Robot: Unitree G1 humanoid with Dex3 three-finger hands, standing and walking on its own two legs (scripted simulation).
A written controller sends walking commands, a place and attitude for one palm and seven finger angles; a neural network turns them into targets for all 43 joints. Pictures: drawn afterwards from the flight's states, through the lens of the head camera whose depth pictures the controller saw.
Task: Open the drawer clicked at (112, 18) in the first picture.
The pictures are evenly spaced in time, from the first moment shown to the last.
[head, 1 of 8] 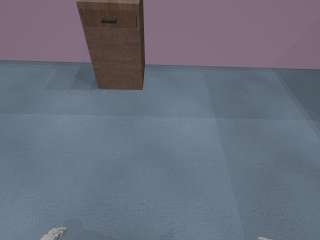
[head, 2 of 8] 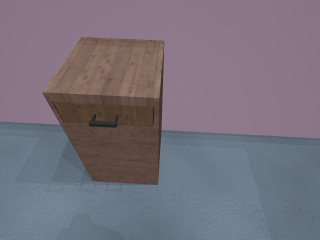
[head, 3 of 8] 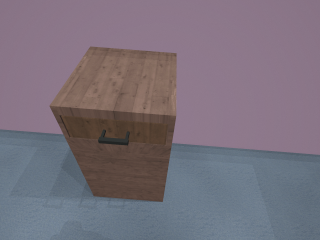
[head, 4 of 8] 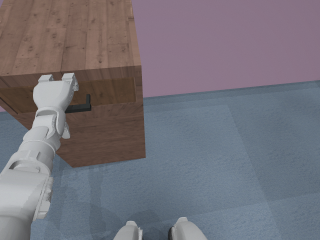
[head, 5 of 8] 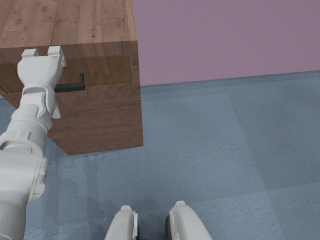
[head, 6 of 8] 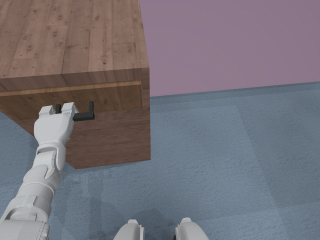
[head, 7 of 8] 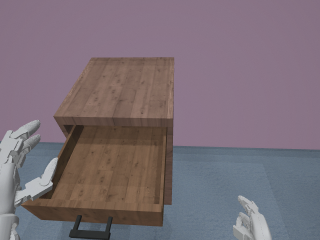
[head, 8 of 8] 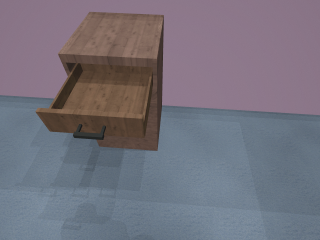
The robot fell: no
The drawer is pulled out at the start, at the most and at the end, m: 0.00 0.30 0.30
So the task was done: yes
